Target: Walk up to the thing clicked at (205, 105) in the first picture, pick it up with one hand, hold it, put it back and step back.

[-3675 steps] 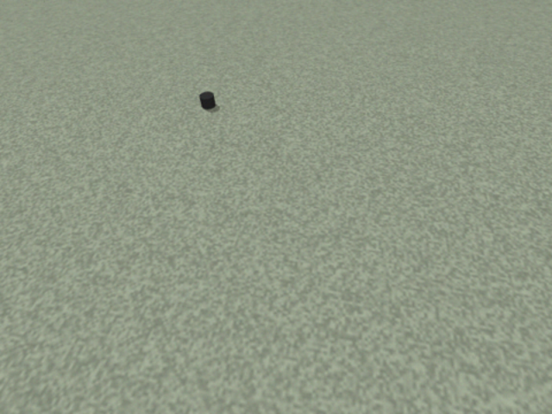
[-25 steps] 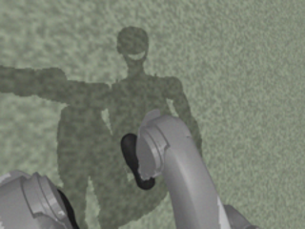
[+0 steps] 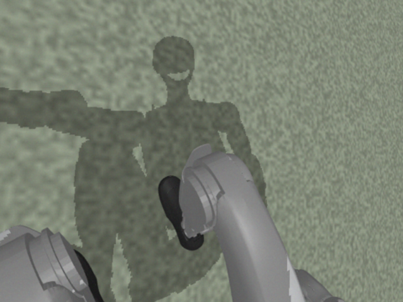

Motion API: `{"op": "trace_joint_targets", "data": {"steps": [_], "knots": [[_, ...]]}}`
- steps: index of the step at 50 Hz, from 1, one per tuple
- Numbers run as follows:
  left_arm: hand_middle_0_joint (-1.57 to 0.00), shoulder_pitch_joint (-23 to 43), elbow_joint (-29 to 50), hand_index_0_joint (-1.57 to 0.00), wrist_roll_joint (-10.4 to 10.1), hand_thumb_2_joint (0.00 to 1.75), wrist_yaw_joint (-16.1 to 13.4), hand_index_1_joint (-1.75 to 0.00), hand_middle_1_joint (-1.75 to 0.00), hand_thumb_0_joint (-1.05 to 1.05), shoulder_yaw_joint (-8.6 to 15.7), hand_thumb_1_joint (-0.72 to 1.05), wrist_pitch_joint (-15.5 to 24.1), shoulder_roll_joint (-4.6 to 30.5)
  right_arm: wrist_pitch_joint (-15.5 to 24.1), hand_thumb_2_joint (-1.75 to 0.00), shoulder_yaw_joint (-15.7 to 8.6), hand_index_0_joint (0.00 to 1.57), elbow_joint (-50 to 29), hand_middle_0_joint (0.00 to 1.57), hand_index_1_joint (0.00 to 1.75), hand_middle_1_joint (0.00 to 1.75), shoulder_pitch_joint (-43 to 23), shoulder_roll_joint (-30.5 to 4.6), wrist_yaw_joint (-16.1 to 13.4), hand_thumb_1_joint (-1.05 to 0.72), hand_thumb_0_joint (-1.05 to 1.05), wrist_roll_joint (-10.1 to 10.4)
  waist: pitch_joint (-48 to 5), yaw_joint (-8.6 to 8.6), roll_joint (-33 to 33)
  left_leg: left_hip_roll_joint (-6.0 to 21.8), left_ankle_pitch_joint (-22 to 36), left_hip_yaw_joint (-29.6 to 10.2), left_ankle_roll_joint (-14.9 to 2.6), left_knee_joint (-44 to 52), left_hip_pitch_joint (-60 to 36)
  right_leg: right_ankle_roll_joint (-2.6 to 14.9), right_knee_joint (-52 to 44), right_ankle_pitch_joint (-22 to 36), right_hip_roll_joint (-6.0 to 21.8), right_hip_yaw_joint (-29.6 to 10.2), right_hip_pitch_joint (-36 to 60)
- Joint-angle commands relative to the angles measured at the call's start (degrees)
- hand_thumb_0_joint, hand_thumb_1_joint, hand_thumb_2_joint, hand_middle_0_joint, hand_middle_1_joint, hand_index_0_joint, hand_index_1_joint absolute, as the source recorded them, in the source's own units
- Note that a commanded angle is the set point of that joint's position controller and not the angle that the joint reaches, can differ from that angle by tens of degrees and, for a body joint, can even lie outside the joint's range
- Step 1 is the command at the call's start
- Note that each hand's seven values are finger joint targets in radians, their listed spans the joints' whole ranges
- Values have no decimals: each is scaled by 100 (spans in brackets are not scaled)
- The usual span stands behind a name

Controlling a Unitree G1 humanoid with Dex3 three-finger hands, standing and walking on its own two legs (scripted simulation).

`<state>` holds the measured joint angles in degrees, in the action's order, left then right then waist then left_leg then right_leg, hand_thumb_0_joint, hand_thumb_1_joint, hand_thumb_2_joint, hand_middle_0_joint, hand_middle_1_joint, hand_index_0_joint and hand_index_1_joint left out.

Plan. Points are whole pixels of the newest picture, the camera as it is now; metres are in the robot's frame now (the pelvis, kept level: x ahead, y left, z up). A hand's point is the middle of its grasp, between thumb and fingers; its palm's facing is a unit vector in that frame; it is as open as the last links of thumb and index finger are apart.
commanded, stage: withdraw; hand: left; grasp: from above
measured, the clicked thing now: out of the picture +0.51 +0.32 -0.28
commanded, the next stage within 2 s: home in 0.88 s
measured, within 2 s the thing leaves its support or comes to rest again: rests again in 0.30 s
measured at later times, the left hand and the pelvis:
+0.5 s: hand out of the picture +0.52 +0.39 -0.08, palm faces -0.45 -0.11 -0.89, open 14.1 cm; pelvis +0.00 +0.01 +0.04, yaw +4 degrees
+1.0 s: hand out of the picture +0.54 +0.37 -0.09, palm faces -0.33 -0.06 -0.94, open 13.3 cm; pelvis -0.01 +0.00 +0.02, yaw +5 degrees
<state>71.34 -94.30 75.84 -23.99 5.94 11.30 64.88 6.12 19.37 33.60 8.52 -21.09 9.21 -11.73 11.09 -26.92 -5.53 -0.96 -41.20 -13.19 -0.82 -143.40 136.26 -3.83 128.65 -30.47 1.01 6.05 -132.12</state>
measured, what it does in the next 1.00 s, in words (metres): stands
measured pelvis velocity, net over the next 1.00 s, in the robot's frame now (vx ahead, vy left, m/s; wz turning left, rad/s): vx -0.01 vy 0.00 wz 0.08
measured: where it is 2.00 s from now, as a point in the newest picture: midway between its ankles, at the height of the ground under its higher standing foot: (142, 263)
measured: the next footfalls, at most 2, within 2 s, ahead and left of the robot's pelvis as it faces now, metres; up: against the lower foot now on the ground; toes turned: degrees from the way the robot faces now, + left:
none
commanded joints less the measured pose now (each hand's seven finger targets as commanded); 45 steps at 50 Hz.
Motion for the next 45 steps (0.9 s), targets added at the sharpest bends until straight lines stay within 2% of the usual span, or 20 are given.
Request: {"op": "trace_joint_targets", "data": {"steps": [1, 4, 5, 9, 10, 11, 14, 17, 19, 20, 22, 25, 28, 32, 33, 34, 36, 37, 40, 45], "knots": [[-6, 1764, 1161, -7, -108, 102, -225, -104, -104, 0, 59, -55, -12, 1421, -33, -90, -635, 20, 214, 20, 30, 30, 1335, -2012, -90, -91, 0, 48, -3952, -434, 3524, 267, 1512, 479, 103, 1592, -3049, 513, -807, 1006, -140, 746, 2372], [-7, 2116, 1751, -6, -73, 102, -249, -104, -103, 0, 363, -56, -37, 1809, -68, -91, -711, 20, 169, 20, 30, 30, 1404, -2073, -95, -91, 0, 49, -4425, -324, 3982, 297, 1888, 450, 212, 1627, -3426, 566, -753, 1227, -77, 728, 2444], [-7, 2065, 1790, -6, -53, 102, -215, -103, -103, 0, 374, -56, -70, 1761, -54, -91, -759, 20, 147, 20, 30, 30, 1434, -2077, -92, -91, 0, 53, -4388, -308, 4028, 286, 1948, 466, 215, 1607, -3520, 580, -746, 1240, -59, 697, 2358], [-7, 2366, 2775, -6, -87, 103, -32, -103, -102, 0, 443, -57, -114, 1788, -105, -91, -954, 20, -108, 20, 30, 30, 1306, -2004, -48, -92, 0, 142, -5304, -56, 4575, 259, 2313, 526, 288, 1751, -4014, 620, -751, 1536, -27, 637, 2617], [-7, 2080, 2586, -6, -97, 103, 70, -103, -102, 0, 387, -58, -203, 1685, -127, -91, -983, 20, 2, 20, 30, 30, 1416, -1915, -18, -92, 0, 188, -5276, 9, 4563, 236, 2192, 604, 236, 1788, -3971, 625, -744, 1419, -59, 604, 2641], [-7, 2006, 2879, -6, -146, 102, 150, -103, -102, 0, 443, -57, -275, 1700, -169, -91, -1062, 20, -151, 20, 30, 30, 1291, -1884, -4, -92, 0, 224, -5540, 209, 4616, 231, 2362, 664, 237, 1849, -4084, 623, -804, 1498, -65, 568, 2697], [-7, 1901, 3047, -6, -250, 103, 562, -102, -101, 0, 338, -57, -506, 1381, -367, -91, -1211, 20, -102, 20, 30, 30, 1395, -1778, 34, -92, 0, 327, -5699, 312, 4553, 168, 2389, 772, 205, 1963, -3916, 654, -891, 1512, -58, 482, 2726], [-7, 1398, 2843, -6, -441, 102, 1187, -102, -101, 0, 61, -55, -750, 853, -655, -91, -1362, 20, -123, 20, 30, 30, 1516, -1692, 0, -91, 0, 377, -5083, 287, 3757, 114, 2025, 802, 125, 2133, -3425, 663, -1146, 1190, -96, 452, 2597], [-7, 1090, 2436, -7, -636, 102, 1683, -102, -102, 0, -305, -54, -856, 250, -872, -90, -1372, 20, -123, 20, 30, 30, 1556, -1650, -74, -91, 0, 403, -4422, 108, 3079, 81, 1697, 785, 29, 2226, -2976, 672, -1352, 957, -105, 435, 2629], [-8, 839, 2128, -7, -697, 102, 1900, -102, -101, 0, -304, -53, -914, 182, -974, -90, -1430, 20, -85, 20, 30, 30, 1610, -1710, -141, -91, 0, 437, -4165, 79, 2702, 68, 1489, 759, -17, 2304, -2767, 662, -1437, 773, -89, 435, 2613], [-8, 1337, 2723, -8, -883, 101, 2387, -102, -102, 0, -632, -51, -801, -160, -1083, -90, -1388, 20, -207, 20, 30, 30, 1610, -1664, -260, -90, 0, 491, -3973, 9, 2385, 26, 1364, 678, -48, 2455, -2714, 674, -1588, 666, -56, 438, 2567], [-9, 1425, 2774, -9, -1053, 100, 2933, -101, -101, 0, -733, -49, -556, -113, -1198, -90, -1393, 20, -223, 20, 30, 30, 1632, -1731, -470, -90, 0, 524, -3647, 24, 2038, -27, 1251, 580, -53, 2555, -2798, 700, -1727, 434, -23, 422, 2439], [-10, 1935, 3042, -10, -1154, 100, 3173, -101, -101, 0, -828, -49, -40, -231, -1229, -90, -1306, 20, -202, 20, 30, 30, 1612, -1663, -635, -90, 0, 493, -3868, -128, 2002, -34, 1120, 487, -30, 2420, -2992, 657, -1711, 387, -10, 400, 2382], [-13, 2411, 3114, -12, -900, 98, 2808, -97, -97, 0, -540, -48, 638, 438, -1266, -90, -1074, 20, -288, 20, 30, 30, 1342, -1493, -809, -91, 0, 386, -4559, 153, 2671, -20, 1284, 500, 72, 2374, -3609, 642, -1524, 498, 10, 329, 2369], [-14, 2613, 3239, -13, -767, 97, 2623, -97, -96, 0, -473, -48, 775, 539, -1285, -90, -1063, 20, -269, 20, 30, 30, 1289, -1547, -841, -91, 0, 355, -4766, 156, 3011, -24, 1482, 426, 135, 2386, -3926, 648, -1434, 640, 49, 343, 2276], [-12, 2762, 3311, -12, -563, 97, 2360, -97, -97, 0, -339, -48, 846, 819, -1306, -90, -1041, 20, -264, 20, 30, 30, 1226, -1556, -865, -91, 0, 343, -4931, 344, 3561, -56, 1686, 338, 225, 2481, -4365, 686, -1279, 738, 82, 347, 2076], [-14, 3055, 3301, -14, -284, 96, 1824, -95, -95, 0, -319, -47, 818, 837, -1362, -90, -1044, 20, -202, 20, 30, 30, 1116, -1529, -832, -91, 0, 302, -5196, 408, 4305, -40, 1883, 237, 322, 2626, -4884, 687, -1026, 824, 84, 391, 1661], [-14, 3094, 3188, -14, -153, 96, 1559, -95, -95, 0, -333, -47, 744, 774, -1367, -90, -1099, 20, -172, 20, 30, 30, 1124, -1537, -793, -91, 0, 288, -5224, 334, 4385, -9, 1949, 229, 317, 2639, -5000, 654, -984, 862, 66, 420, 1549], [-15, 3273, 2732, -15, -87, 94, 966, -93, -93, 0, -407, -45, 394, 402, -1252, -90, -1148, 20, -107, 20, 30, 30, 1242, -1507, -669, -91, 0, 277, -5031, 59, 4324, 42, 1652, 437, 232, 2669, -4554, 581, -1010, 871, 53, 438, 1513], [-24, 3194, 2262, -24, 30, 87, 799, -85, -84, 0, -390, -36, -247, 598, -1125, -90, -1236, 20, -95, 20, 30, 30, 1418, -1508, -572, -91, 0, 347, -5156, 25, 3913, -2, 1283, 801, 58, 2564, -3809, 578, -1196, 777, -13, 348, 2015]]}}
